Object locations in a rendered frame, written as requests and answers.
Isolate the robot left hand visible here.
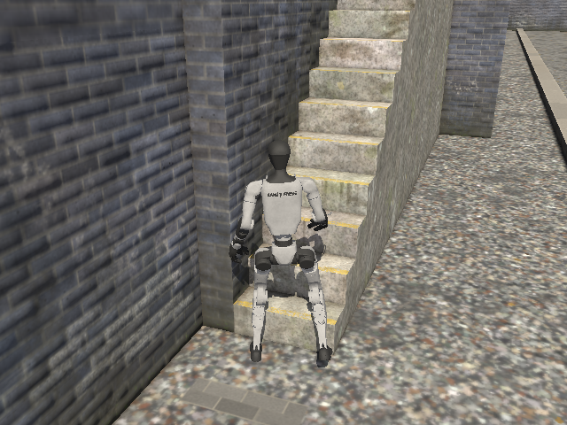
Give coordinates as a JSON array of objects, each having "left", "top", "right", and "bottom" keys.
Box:
[{"left": 229, "top": 240, "right": 249, "bottom": 264}]

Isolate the robot left foot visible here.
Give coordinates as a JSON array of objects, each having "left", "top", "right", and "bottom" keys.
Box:
[{"left": 250, "top": 341, "right": 262, "bottom": 362}]

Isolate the left robot forearm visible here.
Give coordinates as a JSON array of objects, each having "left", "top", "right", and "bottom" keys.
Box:
[{"left": 231, "top": 217, "right": 249, "bottom": 250}]

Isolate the right robot forearm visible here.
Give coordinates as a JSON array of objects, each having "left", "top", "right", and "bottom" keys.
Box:
[{"left": 317, "top": 209, "right": 328, "bottom": 226}]

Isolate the robot left upper arm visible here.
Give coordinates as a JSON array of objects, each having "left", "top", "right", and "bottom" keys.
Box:
[{"left": 240, "top": 180, "right": 262, "bottom": 230}]

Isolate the right robot shin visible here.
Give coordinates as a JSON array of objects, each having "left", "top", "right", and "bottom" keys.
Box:
[{"left": 312, "top": 289, "right": 328, "bottom": 349}]

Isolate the robot right upper arm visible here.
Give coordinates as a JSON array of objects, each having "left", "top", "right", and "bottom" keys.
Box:
[{"left": 299, "top": 177, "right": 326, "bottom": 222}]

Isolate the robot right hand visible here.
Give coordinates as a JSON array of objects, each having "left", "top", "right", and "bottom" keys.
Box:
[{"left": 307, "top": 219, "right": 328, "bottom": 231}]

